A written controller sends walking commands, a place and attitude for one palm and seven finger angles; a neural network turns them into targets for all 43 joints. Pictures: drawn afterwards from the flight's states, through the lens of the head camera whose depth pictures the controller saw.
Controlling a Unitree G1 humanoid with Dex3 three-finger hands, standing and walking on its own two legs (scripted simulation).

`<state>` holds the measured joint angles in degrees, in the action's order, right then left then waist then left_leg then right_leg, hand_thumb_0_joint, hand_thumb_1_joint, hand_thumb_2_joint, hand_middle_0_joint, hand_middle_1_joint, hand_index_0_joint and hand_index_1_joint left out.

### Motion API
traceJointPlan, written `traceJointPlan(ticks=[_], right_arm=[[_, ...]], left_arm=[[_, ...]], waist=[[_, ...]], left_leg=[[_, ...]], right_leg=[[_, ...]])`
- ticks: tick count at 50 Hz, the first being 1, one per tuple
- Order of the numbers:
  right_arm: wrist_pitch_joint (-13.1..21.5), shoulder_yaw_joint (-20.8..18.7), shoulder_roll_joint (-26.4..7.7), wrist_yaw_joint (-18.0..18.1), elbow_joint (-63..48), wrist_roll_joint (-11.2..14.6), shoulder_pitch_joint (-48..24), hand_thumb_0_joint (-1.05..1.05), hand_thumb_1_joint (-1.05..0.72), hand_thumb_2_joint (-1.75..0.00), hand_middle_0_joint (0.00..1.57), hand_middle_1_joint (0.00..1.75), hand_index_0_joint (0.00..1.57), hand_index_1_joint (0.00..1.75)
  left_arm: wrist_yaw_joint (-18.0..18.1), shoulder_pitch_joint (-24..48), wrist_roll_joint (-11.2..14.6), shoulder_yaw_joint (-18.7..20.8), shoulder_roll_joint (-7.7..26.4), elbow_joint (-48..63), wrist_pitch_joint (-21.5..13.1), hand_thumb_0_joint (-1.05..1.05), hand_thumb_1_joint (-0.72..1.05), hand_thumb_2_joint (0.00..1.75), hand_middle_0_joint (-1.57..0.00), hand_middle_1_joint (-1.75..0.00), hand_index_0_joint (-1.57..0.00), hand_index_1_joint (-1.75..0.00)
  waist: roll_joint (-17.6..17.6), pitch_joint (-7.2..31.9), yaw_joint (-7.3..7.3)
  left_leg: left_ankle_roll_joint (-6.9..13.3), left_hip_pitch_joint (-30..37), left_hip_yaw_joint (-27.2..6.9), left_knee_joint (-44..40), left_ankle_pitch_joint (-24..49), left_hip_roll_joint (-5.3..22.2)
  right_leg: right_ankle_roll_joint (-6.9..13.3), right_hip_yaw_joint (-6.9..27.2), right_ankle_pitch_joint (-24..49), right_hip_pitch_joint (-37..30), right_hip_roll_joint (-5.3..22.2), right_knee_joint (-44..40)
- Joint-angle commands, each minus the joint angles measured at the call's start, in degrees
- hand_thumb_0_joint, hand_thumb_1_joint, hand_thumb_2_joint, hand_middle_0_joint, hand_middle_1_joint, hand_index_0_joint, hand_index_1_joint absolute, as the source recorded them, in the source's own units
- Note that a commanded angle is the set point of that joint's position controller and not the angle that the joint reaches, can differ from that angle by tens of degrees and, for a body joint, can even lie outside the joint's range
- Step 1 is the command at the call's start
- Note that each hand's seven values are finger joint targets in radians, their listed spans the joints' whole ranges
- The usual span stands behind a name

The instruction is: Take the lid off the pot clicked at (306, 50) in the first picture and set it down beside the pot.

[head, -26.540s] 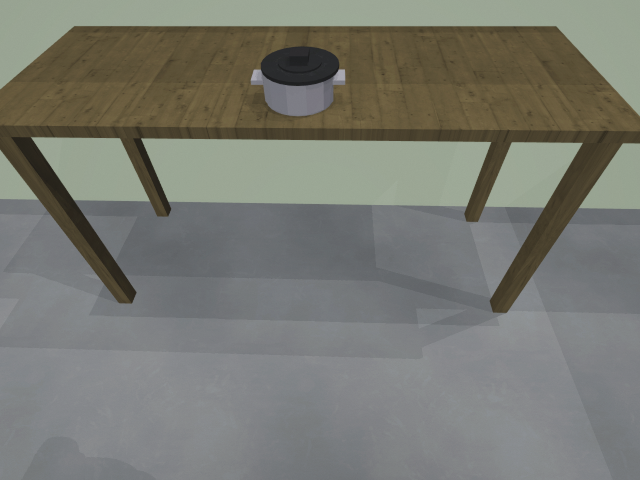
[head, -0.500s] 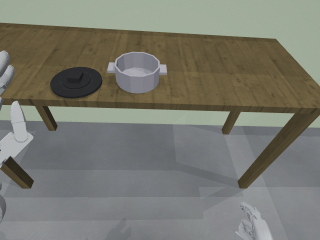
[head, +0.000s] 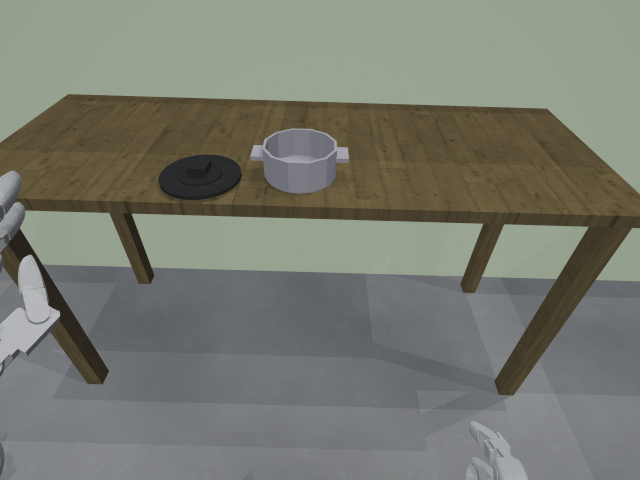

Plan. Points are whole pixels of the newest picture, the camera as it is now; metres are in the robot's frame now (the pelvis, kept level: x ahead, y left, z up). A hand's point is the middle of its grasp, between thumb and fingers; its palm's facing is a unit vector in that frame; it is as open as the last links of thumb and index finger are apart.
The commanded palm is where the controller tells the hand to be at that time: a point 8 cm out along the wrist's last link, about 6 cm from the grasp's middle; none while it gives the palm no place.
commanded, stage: stop stepping back and stand still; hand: left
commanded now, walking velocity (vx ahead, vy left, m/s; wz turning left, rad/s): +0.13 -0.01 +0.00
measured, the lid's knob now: (199, 166) +0.72 +0.27 +0.05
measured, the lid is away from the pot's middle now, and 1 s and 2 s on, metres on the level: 0.22 0.22 0.22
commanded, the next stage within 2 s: let the arm hang, fingers relaxed in 1.20 s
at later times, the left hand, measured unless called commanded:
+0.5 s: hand out of the picture +0.13 +0.22 -0.12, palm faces +0.17 -0.95 -0.27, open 7.4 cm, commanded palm none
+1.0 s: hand out of the picture +0.01 +0.21 -0.17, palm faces +0.11 -0.97 -0.22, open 7.4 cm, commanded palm none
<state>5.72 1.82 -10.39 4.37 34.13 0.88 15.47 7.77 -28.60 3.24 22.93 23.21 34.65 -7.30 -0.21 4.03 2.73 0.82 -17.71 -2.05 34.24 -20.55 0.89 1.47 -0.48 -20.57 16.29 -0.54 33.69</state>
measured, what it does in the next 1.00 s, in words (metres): steps on the spot: left foot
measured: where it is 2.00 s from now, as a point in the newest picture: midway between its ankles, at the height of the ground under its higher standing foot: outside the picture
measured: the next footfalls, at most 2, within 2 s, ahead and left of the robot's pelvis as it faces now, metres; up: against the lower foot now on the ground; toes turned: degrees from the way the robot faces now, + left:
left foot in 0.52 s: +0.00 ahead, +0.15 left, +0.00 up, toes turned +10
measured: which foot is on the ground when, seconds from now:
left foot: down 0.00-0.28, up 0.30-0.50, down 0.52-1.00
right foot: down 0.00-1.00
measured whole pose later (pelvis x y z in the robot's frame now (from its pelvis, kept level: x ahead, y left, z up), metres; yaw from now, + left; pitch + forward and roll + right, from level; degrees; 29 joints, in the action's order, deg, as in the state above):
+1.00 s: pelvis +0.01 +0.03 +0.00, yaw +5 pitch +0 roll +0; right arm -0.8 -1.0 -6.6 1.8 60.5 -0.6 18.2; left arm 1.8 -14.2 0.1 0.8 9.5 -62.3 0.8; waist -1.3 -3.7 0.5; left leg -0.6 -9.2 4.2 27.9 -18.5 2.7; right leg -0.9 -1.7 -14.1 13.8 1.7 27.9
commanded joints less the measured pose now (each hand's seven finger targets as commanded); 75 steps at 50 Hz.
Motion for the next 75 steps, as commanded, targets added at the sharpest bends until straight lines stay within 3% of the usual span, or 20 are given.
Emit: traceJointPlan(ticks=[1, 3, 5, 7, 8, 10, 13, 14, 15, 16, 17, 19, 23, 25, 26, 27, 29, 34, 53, 75], right_arm=[[2.5, -3.4, -6.8, -0.3, -6.7, -1.0, -9.3, 0.00, -0.90, -0.90, 0.20, 0.30, 0.20, 0.30], [2.2, -2.4, -6.0, -0.5, -4.7, -1.3, -7.7, 0.00, -0.90, -0.90, 0.20, 0.30, 0.20, 0.30], [1.8, -1.7, -7.2, 0.6, -5.1, -0.9, -8.3, 0.00, -0.90, -0.90, 0.20, 0.30, 0.20, 0.30], [2.5, -2.7, -8.9, 0.9, -8.1, 0.1, -9.3, 0.00, -0.90, -0.90, 0.20, 0.30, 0.20, 0.30], [3.0, -2.8, -7.4, 0.7, -7.7, 0.2, -8.1, 0.00, -0.90, -0.90, 0.20, 0.30, 0.20, 0.30], [3.3, -2.4, -6.6, -1.1, -6.5, 0.7, -9.7, 0.00, -0.90, -0.90, 0.20, 0.30, 0.20, 0.30], [2.4, -1.9, -6.6, -1.1, -8.5, 0.4, -12.2, 0.00, -0.90, -0.90, 0.20, 0.30, 0.20, 0.30], [4.0, -7.7, -16.7, -3.2, 6.1, -0.7, -8.4, 0.00, -0.90, -0.90, 0.20, 0.30, 0.20, 0.30], [1.7, -7.5, -9.7, -4.3, 6.4, -1.2, -1.8, 0.00, -0.90, -0.90, 0.20, 0.30, 0.20, 0.30], [-0.9, -5.7, -7.6, -4.9, 5.8, -0.5, -1.2, 0.00, -0.90, -0.90, 0.20, 0.30, 0.20, 0.30], [-3.6, -5.7, -7.2, -4.9, 5.3, -1.2, 0.1, 0.00, -0.90, -0.90, 0.20, 0.30, 0.20, 0.30], [-5.3, -6.0, -8.9, -5.2, 4.4, -2.2, -0.2, 0.00, -0.90, -0.90, 0.20, 0.30, 0.20, 0.30], [-5.7, -5.9, -7.4, -5.0, 8.3, -2.3, 1.8, 0.00, -0.90, -0.90, 0.20, 0.30, 0.20, 0.30], [-5.0, -5.7, -10.1, -4.3, 11.4, -2.7, 5.7, 0.00, -0.90, -0.90, 0.20, 0.30, 0.20, 0.30], [-5.1, -5.7, -12.6, -3.8, 11.1, -3.0, 3.1, 0.00, -0.90, -0.90, 0.20, 0.30, 0.20, 0.30], [-5.1, -5.6, -13.1, -3.1, 11.7, -3.1, 2.3, 0.00, -0.90, -0.90, 0.20, 0.30, 0.20, 0.30], [-4.9, -5.1, -9.4, -2.6, 14.0, -2.7, 1.5, 0.00, -0.90, -0.90, 0.20, 0.30, 0.20, 0.30], [-6.0, -5.0, -5.8, -2.5, 18.5, -1.6, 6.4, 0.00, -0.90, -0.90, 0.20, 0.30, 0.20, 0.30], [-6.0, -4.9, -2.0, -2.0, 25.7, -1.7, 7.0, 0.00, -0.90, -0.90, 0.20, 0.30, 0.20, 0.30], [-5.9, -5.2, -2.3, -1.9, 25.5, -1.7, 6.5, 0.00, -0.90, -0.90, 0.20, 0.30, 0.20, 0.30]], left_arm=[[1.1, 5.9, -0.1, 7.1, 12.8, 21.0, -5.5, 0.00, 0.90, 0.90, -0.20, -0.30, -0.20, -0.30], [1.9, 8.7, 0.3, 6.5, 11.7, 18.6, -5.0, 0.00, 0.90, 0.90, -0.20, -0.30, -0.20, -0.30], [2.6, 10.6, 0.6, 5.1, 9.3, 13.8, -4.6, 0.00, 0.90, 0.90, -0.20, -0.30, -0.20, -0.30], [2.7, 14.5, 0.2, 6.6, 10.9, 16.7, -5.2, 0.00, 0.90, 0.90, -0.20, -0.30, -0.20, -0.30], [2.3, 16.7, 0.4, 6.1, 11.3, 16.2, -5.6, 0.00, 0.90, 0.90, -0.20, -0.30, -0.20, -0.30], [1.8, 12.7, 0.0, 4.1, 8.9, 7.5, -4.1, 0.00, 0.90, 0.90, -0.20, -0.30, -0.20, -0.30], [0.7, 5.1, -0.8, 5.3, 10.4, 7.6, -4.2, 0.00, 0.90, 0.90, -0.20, -0.30, -0.20, -0.30], [-6.0, 3.2, -5.5, -15.5, -0.7, -41.9, 4.6, 0.00, 0.90, 0.90, -0.20, -0.30, -0.20, -0.30], [-7.1, 6.5, -6.3, -15.5, -2.2, -42.2, 8.2, 0.00, 0.90, 0.90, -0.20, -0.30, -0.20, -0.30], [-8.0, 10.6, -5.6, -15.7, -0.6, -43.3, 8.2, 0.00, 0.90, 0.90, -0.20, -0.30, -0.20, -0.30], [-7.4, 11.5, -5.5, -16.0, -2.4, -45.3, 8.3, 0.00, 0.90, 0.90, -0.20, -0.30, -0.20, -0.30], [-6.2, 14.3, -5.7, -16.7, -2.3, -51.8, 8.1, 0.00, 0.90, 0.90, -0.20, -0.30, -0.20, -0.30], [-6.1, 16.1, -4.9, -17.8, 0.1, -66.3, 7.0, 0.00, 0.90, 0.90, -0.20, -0.30, -0.20, -0.30], [-7.1, 14.6, -3.6, -19.0, -3.0, -71.2, 7.4, 0.00, 0.90, 0.90, -0.20, -0.30, -0.20, -0.30], [-7.4, 14.1, -3.3, -19.9, -4.3, -73.8, 7.5, 0.00, 0.90, 0.90, -0.20, -0.30, -0.20, -0.30], [-7.5, 13.4, -3.2, -20.1, -4.5, -76.4, 7.2, 0.00, 0.90, 0.90, -0.20, -0.30, -0.20, -0.30], [-7.4, 12.2, -3.6, -19.0, -4.9, -81.4, 7.3, 0.00, 0.90, 0.90, -0.20, -0.30, -0.20, -0.30], [-6.9, 11.0, -3.5, -20.5, -4.1, -88.8, 6.9, 0.00, 0.90, 0.90, -0.20, -0.30, -0.20, -0.30], [-5.4, 13.1, -3.6, -20.7, -8.8, -94.8, 7.2, 0.00, 0.90, 0.90, -0.20, -0.30, -0.20, -0.30], [-5.5, 13.8, -3.6, -20.2, -8.6, -94.0, 6.8, 0.00, 0.90, 0.90, -0.20, -0.30, -0.20, -0.30]], waist=[[8.7, -1.3, -2.23], [5.1, -1.9, -0.70], [-1.4, -7.1, -0.23], [-22.2, -4.7, -1.32], [-20.9, -5.7, -0.80], [-9.7, -9.5, -2.45], [-2.4, -5.7, -3.98], [8.7, -2.9, -1.22], [11.7, 2.9, 0.79], [10.6, 0.4, 1.25], [15.9, -3.8, -0.31], [25.3, -9.4, -0.90], [10.2, -4.8, 0.42], [-8.9, -2.6, -0.48], [-12.6, -3.6, -1.79], [-7.1, -2.4, -2.64], [-16.0, -2.6, -2.86], [0.1, -3.0, -1.63], [0.3, -8.8, -2.15], [0.0, -6.6, -1.69]], left_leg=[[0.5, -6.0, 3.6, 20.5, -3.0, -1.6], [1.7, 1.9, 0.6, 17.9, -4.9, 2.3], [3.3, 7.4, -2.6, -3.2, -11.8, 3.8], [7.7, 2.5, -21.2, -25.6, -24.0, 15.3], [9.9, -2.1, -25.9, -28.7, -27.6, 17.5], [10.0, -9.5, -20.3, -25.8, -21.3, 15.3], [3.1, -15.9, -3.0, -12.0, -16.4, 4.7], [-0.6, -11.0, 0.9, 13.2, -1.4, 0.6], [-1.8, -6.7, 3.3, 15.5, -6.9, 3.1], [-1.4, -3.0, 5.8, 16.6, -8.4, 1.7], [-0.5, -6.3, 5.4, 19.6, -8.0, 0.9], [0.6, -14.2, 4.3, 24.8, -10.6, 1.5], [0.6, -3.0, 4.7, 2.4, -4.1, 0.6], [5.4, 8.2, -8.1, -9.5, 18.2, 9.6], [8.6, 5.4, -11.7, -13.6, 17.7, 14.5], [7.8, 2.6, -8.8, -11.4, 21.8, 13.7], [3.8, 1.6, -1.1, -10.1, 21.3, 8.5], [1.1, 3.0, 3.8, -5.4, 6.9, 4.1], [2.2, 6.6, 2.6, -12.8, 15.8, 6.2], [1.8, 10.3, 4.5, -11.7, 18.3, 6.1]], right_leg=[[9.7, 24.5, -22.7, 5.0, 16.4, -20.5], [9.0, 20.6, -18.5, 13.0, 17.4, -19.0], [4.8, 9.9, -21.9, 20.1, 9.4, -8.7], [-0.9, -4.2, -11.7, 14.8, -4.9, 21.3], [-1.3, 0.3, -10.4, 14.6, -3.6, 30.9], [-1.0, 4.2, -7.2, 10.0, 0.9, 22.8], [-0.7, 0.4, -3.8, -11.3, -0.1, -7.4], [3.6, 10.5, 18.3, -1.2, 14.6, -7.0], [5.8, 14.3, 13.0, 1.4, 19.9, -9.8], [5.8, 11.5, -10.4, 10.3, 20.2, -14.9], [6.3, 10.1, -14.7, 11.2, 15.8, -16.2], [8.4, 10.8, -0.1, 5.6, 16.3, -15.4], [7.0, 9.7, 29.1, -2.2, 15.0, -6.1], [-0.1, 1.7, 11.9, 6.5, 4.8, 4.6], [-1.3, -1.6, 0.3, 5.6, 2.1, 4.8], [-1.2, -0.6, 1.2, -0.3, 1.1, 2.2], [0.0, -0.1, 10.9, -4.4, 2.4, -0.3], [2.3, 5.2, 14.3, -5.9, 6.5, -9.5], [0.5, 0.9, 17.4, -4.8, 4.5, -8.6], [0.5, 1.7, 21.9, -5.9, 4.9, -9.2]])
